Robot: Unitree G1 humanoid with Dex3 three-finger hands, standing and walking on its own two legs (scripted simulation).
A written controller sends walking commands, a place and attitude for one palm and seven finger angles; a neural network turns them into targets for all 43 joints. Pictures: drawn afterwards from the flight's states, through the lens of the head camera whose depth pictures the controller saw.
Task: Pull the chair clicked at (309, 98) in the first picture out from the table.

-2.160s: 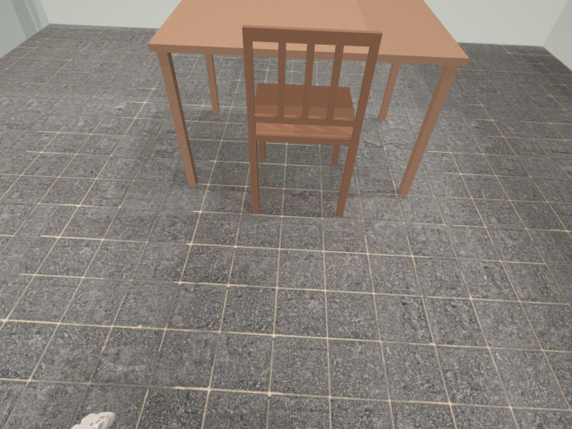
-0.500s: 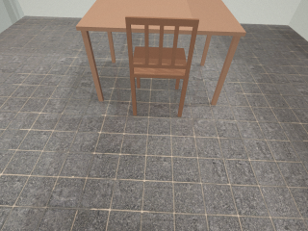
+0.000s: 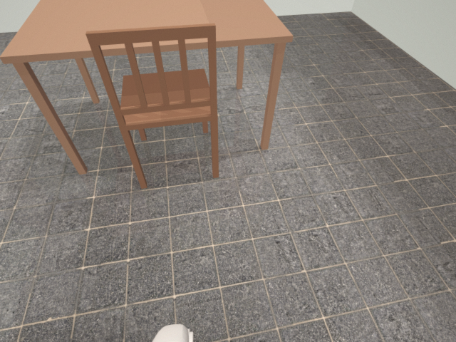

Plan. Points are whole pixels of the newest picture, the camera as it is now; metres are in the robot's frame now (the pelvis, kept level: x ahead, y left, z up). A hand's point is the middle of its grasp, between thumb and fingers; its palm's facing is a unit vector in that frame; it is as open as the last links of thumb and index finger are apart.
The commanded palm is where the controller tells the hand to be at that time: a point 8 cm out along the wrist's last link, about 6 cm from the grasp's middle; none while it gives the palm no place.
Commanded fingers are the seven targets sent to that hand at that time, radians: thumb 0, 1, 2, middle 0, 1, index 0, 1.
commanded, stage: walk to a spot facing it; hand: left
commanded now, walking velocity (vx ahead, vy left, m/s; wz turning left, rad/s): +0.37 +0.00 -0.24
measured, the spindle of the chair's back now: (161, 75) +1.04 +0.34 -0.10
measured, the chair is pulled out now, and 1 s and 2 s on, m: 0.00 0.00 0.00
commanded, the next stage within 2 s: turn to face it in 0.78 s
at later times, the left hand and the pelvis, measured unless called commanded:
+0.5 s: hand (121, 278) +0.28 +0.27 -0.18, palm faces -0.14 -0.98 -0.16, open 7.4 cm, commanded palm none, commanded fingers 0.00 0.90 0.90 -0.20 -0.30 -0.20 -0.30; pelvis +0.22 +0.08 +0.00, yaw -12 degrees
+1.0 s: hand (197, 190) +0.54 +0.13 -0.18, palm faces -0.44 -0.87 -0.22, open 7.3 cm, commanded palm none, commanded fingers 0.00 0.90 0.90 -0.20 -0.30 -0.20 -0.30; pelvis +0.36 +0.02 -0.02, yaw -26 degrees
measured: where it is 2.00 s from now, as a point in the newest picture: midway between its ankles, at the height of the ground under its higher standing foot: (232, 314)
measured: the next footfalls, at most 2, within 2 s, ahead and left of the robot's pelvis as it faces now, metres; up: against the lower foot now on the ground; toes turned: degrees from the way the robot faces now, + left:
left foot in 0.28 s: +0.27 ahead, +0.15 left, +0.00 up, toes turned +3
right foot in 0.86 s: +0.42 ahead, -0.09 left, +0.00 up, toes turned -31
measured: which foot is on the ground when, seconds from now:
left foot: up 0.00-0.26, down 0.28-0.86, up 0.88-1.00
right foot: down 0.00-0.28, up 0.30-0.84, down 0.86-1.00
